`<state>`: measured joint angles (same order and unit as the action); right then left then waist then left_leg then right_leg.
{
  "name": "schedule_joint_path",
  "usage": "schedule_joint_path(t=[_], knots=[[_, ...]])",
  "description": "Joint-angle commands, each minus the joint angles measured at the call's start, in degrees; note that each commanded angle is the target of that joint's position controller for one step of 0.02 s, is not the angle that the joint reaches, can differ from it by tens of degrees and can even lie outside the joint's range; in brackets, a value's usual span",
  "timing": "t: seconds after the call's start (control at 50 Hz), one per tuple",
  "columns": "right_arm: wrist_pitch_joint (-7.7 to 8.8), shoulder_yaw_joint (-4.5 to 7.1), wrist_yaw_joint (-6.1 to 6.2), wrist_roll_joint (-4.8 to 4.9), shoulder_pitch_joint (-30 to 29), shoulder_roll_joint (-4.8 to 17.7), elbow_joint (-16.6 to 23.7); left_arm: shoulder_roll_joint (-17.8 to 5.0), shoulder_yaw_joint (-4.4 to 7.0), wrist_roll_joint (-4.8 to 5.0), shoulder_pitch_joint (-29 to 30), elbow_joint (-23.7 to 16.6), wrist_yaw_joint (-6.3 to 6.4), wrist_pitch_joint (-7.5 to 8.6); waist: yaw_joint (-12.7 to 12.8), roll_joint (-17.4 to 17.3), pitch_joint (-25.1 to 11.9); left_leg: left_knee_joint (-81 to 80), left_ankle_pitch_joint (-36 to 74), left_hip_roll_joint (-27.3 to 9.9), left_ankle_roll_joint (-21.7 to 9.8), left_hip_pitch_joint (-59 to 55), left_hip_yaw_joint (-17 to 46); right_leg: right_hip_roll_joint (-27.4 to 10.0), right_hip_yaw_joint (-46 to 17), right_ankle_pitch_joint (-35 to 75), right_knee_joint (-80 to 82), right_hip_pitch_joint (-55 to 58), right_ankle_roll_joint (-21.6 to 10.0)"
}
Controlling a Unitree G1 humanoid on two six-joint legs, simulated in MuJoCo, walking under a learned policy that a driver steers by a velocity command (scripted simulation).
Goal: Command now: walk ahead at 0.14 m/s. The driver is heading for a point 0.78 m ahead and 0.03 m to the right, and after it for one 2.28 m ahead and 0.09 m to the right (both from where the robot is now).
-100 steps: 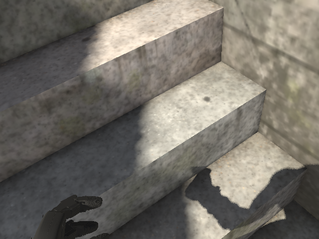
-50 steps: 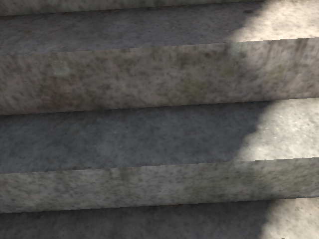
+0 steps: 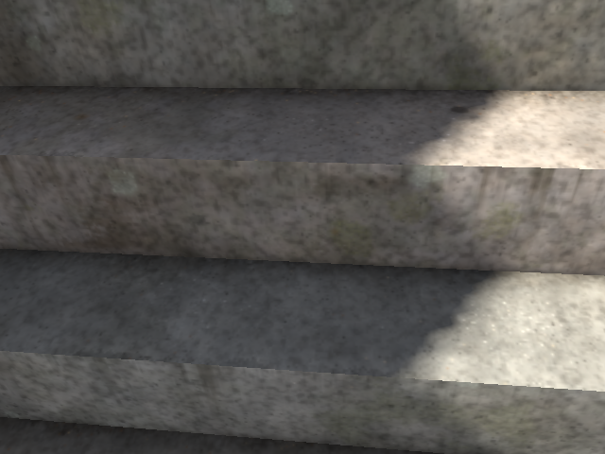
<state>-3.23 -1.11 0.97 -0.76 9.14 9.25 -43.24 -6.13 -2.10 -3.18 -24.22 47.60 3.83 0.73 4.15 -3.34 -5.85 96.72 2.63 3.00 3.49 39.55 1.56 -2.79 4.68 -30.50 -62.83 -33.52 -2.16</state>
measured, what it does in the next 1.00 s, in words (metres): steps on the spot: left foot 0.22 m lower, then right foot 0.22 m higher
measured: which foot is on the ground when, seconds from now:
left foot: up 0.00-0.20, down 0.22-0.84, up 0.86-1.00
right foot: down 0.00-0.22, up 0.24-0.78, down 0.80-1.00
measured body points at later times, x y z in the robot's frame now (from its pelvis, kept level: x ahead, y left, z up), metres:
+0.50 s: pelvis -0.07 +0.03 -0.14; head -0.05 +0.06 +0.31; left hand +0.08 +0.20 -0.28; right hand +0.00 -0.22 -0.26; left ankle -0.11 +0.10 -0.88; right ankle -0.05 -0.14 -0.54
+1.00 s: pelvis +0.04 -0.08 +0.00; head +0.01 -0.10 +0.45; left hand +0.11 +0.16 -0.12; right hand +0.15 -0.32 -0.12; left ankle -0.02 +0.09 -0.44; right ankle +0.06 -0.19 -0.66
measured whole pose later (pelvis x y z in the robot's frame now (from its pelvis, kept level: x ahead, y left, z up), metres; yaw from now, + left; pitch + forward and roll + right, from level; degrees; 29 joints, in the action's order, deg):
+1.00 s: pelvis +0.04 -0.08 +0.00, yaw -1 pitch +1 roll +1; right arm 2.6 1.3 -1.1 1.6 13.7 11.4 -46.6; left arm -10.0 1.0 -2.1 -16.0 53.0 0.3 0.2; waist -1.4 -1.6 -6.1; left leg 114.5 3.9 4.9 -7.5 46.6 8.2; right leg -5.7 5.5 -30.3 -63.2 -34.1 -1.1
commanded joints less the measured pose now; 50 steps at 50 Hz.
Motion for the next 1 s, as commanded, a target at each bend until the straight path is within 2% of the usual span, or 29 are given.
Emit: schedule_joint_path(t=[0.02,0.08,0.14,0.18,0.2,0.22,0.24,0.26,0.32,0.34,0.36,0.4,0.5,0.54,0.6,0.68,0.72,0.74,0.78,0.8,0.82,0.84,0.86,0.88,0.9,0.92,0.94,0.96,1.0], knots=[[-1.44,3.14,0.2,-0.04,4.2,5.6,1.5,-8.1,2.07,0.01,11.5,-7.6,0.01,1.38,-6.6,10.1,2.9,-14.3,3.5,-1.5,-1.3,-7.1,-2.4,-8.2,-20.9,5.0,17.9,-2.9,-7.3],[-3.74,2.73,0.83,-1.94,6.4,3.6,0.8,-8.2,2.03,-0.3,15.6,-10.6,0.14,1.01,-5.9,13.9,3.7,-40.2,0.0,-4.1,-4.9,-13.9,-4.2,-7.8,-19.2,16.0,11.8,-3.4,-7.5],[-4.91,2.08,0.79,-4.58,8.3,1.1,-2.2,-5.9,1.91,2.41,14.3,-14.9,1.84,-0.38,-2.0,12.1,4.9,-73.3,5.8,-6.3,-7.1,-19.6,-7.5,-7.8,-20.4,28.9,2.6,-2.3,-6.8],[-4.28,1.49,-0.49,-2.66,8.2,0.0,-4.6,-3.9,1.92,4.62,9.2,-15.4,3.08,-1.97,1.1,5.1,4.9,-89.3,10.7,-6.2,-9.6,-18.9,-8.2,-4.2,-15.9,18.8,-10.7,0.3,-5.2],[-3.32,0.83,-1.25,-2.17,5.3,-0.9,-5.1,-0.8,1.11,4.3,8.1,-16.1,2.22,-2.31,3.2,0.5,4.7,-94.5,11.0,-5.5,-8.9,-13.5,-10.5,-1.1,-10.7,16.4,-17.9,7.5,-4.2],[-3.16,0.12,-1.36,-2.46,3.1,0.1,-5.6,1.5,1.2,3.92,7.9,-16.6,1.1,-2.45,5.2,-3.5,3.5,-92.7,20.0,-7.8,-7.8,-18.8,-8.3,1.9,-8.8,9.4,-31.9,0.3,-2.5],[-2.83,1.26,-1.05,-3.08,3.6,6.6,-6.5,5.0,0.72,3.52,8.9,-16.4,-0.26,-1.68,5.4,-11.0,0.0,-75.9,56.0,-11.4,-7.5,-30.6,-2.6,4.3,-3.7,-2.5,-48.8,-16.1,-0.2],[-2.48,2.7,-0.78,-2.0,3.5,12.0,-5.1,3.4,0.08,2.91,5.7,-13.9,-0.36,-0.36,4.4,-9.4,-3.6,-70.6,67.6,-14.0,-10.5,-37.8,-4.9,4.9,-3.0,-7.3,-56.0,-23.4,2.7],[-1.81,4.78,1.99,1.04,6.6,17.1,-1.0,0.1,-2.9,1.52,23.5,-19.1,-0.27,0.34,-3.3,1.1,-1.2,-78.4,40.6,-27.4,-17.3,-47.6,8.1,-4.8,-6.3,-9.7,-39.4,-41.1,5.8],[0.34,5.05,3.05,-0.55,4.7,18.2,0.9,-2.1,-1.95,3.19,23.1,-18.6,0.62,-0.64,-4.6,3.3,-1.6,-80.0,18.3,-32.5,-21.1,-45.5,17.5,-5.5,-11.3,6.1,-47.8,-41.5,8.4],[0.47,4.33,3.82,-1.15,5.2,16.0,1.3,-3.3,-1.17,3.76,24.0,-16.4,1.31,-1.53,-6.5,8.0,-0.5,-81.3,3.9,-30.8,-20.2,-46.4,16.8,-3.7,-12.6,5.0,-54.0,-46.6,10.1],[0.55,2.16,4.53,-1.34,6.7,11.1,1.5,-2.6,-0.28,3.79,21.2,-13.9,2.79,-2.49,-6.7,4.9,6.2,-82.8,-14.3,-25.8,-18.5,-39.5,13.0,-0.8,-15.4,8.4,-69.1,-50.1,12.5],[1.74,1.86,2.94,-0.85,11.8,5.8,-0.9,1.7,-1.48,2.92,19.0,-11.8,0.56,-0.23,-6.8,3.2,5.2,-78.0,-5.3,-16.2,-14.4,-33.0,1.9,-0.7,-11.9,22.6,-56.3,-40.6,9.9],[1.88,2.48,2.96,-0.82,15.3,7.3,-2.1,3.4,-2.15,3.08,22.5,-13.3,0.86,-0.5,-8.3,-2.5,4.1,-81.9,-8.8,-19.5,-16.5,-36.1,6.3,-1.7,-9.9,17.7,-59.4,-45.0,10.1],[2.41,4.86,2.87,0.05,20.4,11.4,-3.5,1.4,-2.18,3.44,24.8,-15.1,0.36,0.4,-10.3,-3.2,6.5,-83.7,-23.4,-23.4,-17.6,-48.2,13.8,-3.2,-13.1,13.2,-63.9,-60.2,8.7],[1.96,3.49,2.92,-1.23,20.9,6.4,-5.4,4.1,-5.04,2.79,36.0,-23.3,-3.3,2.79,-9.4,-4.5,8.1,-89.5,-21.8,-21.6,-17.7,-40.9,12.5,-8.2,-8.2,14.9,-55.4,-60.3,4.9],[2.16,3.38,3.29,-0.72,19.9,6.5,-6.9,4.6,-6.05,2.89,37.3,-25.5,-4.37,3.07,-7.7,-2.9,7.4,-95.7,-19.5,-20.9,-17.9,-34.5,9.0,-9.5,-4.7,15.5,-46.9,-49.9,3.3],[1.16,4.46,3.74,2.12,17.9,10.4,-6.8,6.9,-8.44,2.89,41.2,-28.3,-5.07,2.77,-6.9,-5.9,7.5,-102.4,-14.1,-20.0,-17.5,-23.3,3.6,-7.8,-0.3,-10.0,-28.7,-32.3,0.4],[1.56,4.58,2.2,1.31,22.4,12.3,-11.1,0.3,-4.68,4.97,31.2,-22.5,-4.85,1.46,-3.9,-0.7,-3.6,-94.5,42.7,-17.7,-19.0,-24.4,-3.4,3.9,14.5,-9.2,-22.2,-2.2,-3.0],[3.08,4.41,1.44,1.59,22.6,12.8,-11.3,-2.8,-1.94,3.72,22.0,-19.7,-4.55,1.76,0.4,-6.4,-9.4,-84.0,74.2,-16.9,-17.6,-31.3,-4.6,6.8,9.4,-7.6,-15.3,5.5,-5.4],[4.39,4.89,0.54,2.37,18.8,15.7,-11.7,-8.0,0.71,2.0,9.7,-16.9,-4.91,1.75,7.5,-6.4,-17.5,-71.3,85.7,-17.4,-15.1,-31.0,-4.4,2.8,-6.3,-1.9,-8.4,16.2,-8.9],[5.63,4.61,-0.84,2.38,17.8,12.6,-9.7,-14.4,3.47,1.3,1.4,-11.6,-4.31,1.27,7.5,8.7,-21.8,-54.2,69.9,-12.1,-13.9,-16.6,-1.8,-6.1,-32.5,-13.2,10.8,30.0,-13.6],[5.65,4.34,-1.7,1.2,8.3,8.9,-7.8,-20.5,6.25,0.44,-6.5,-5.9,-1.37,-0.94,10.4,24.1,-19.4,-29.6,8.5,-1.1,-10.4,-1.0,-0.8,-17.5,-58.4,-17.4,37.7,34.1,-18.9],[7.04,4.25,-2.99,2.27,4.4,5.5,-6.9,-20.3,6.17,-1.05,-6.6,-3.2,-1.05,-0.61,9.0,21.8,-18.8,3.0,-3.3,2.4,-9.1,3.2,13.2,-18.4,-66.4,-22.5,41.8,27.4,-15.0],[7.86,3.0,-3.75,3.67,1.0,1.0,-2.2,-16.7,5.41,1.2,0.9,-2.4,-1.4,-1.1,3.5,15.9,-10.1,16.7,-5.3,1.1,-8.9,11.1,13.9,-18.0,-56.3,-23.6,37.6,20.2,-10.5],[7.81,1.83,-3.66,3.22,-2.6,-2.0,1.7,-11.4,4.3,1.18,8.8,-1.3,-2.32,-1.03,-0.8,10.4,0.4,24.7,-6.4,0.7,-9.7,18.1,12.2,-17.0,-46.0,-23.2,33.3,9.5,-9.2],[7.43,0.74,-3.1,1.46,-1.8,-4.0,2.8,-6.2,3.35,1.19,11.1,0.6,-3.06,-0.38,-4.2,7.0,5.0,26.9,-3.2,-0.1,-11.4,21.5,12.1,-15.5,-37.9,-20.3,29.6,4.1,-6.1],[6.82,0.36,-2.89,1.88,3.8,-4.1,1.9,-0.9,2.29,1.32,14.0,2.6,-3.93,0.08,-8.2,5.5,8.3,26.6,-1.9,0.1,-12.2,20.8,12.8,-13.0,-29.0,-15.4,28.5,0.5,-3.3],[5.81,0.13,-1.64,2.52,8.5,-3.6,-0.2,3.6,1.12,0.83,14.7,4.8,-4.61,1.25,-11.4,6.0,10.1,23.4,5.3,0.7,-11.9,22.9,12.6,-11.4,-18.3,-7.1,30.6,-0.7,-1.2]])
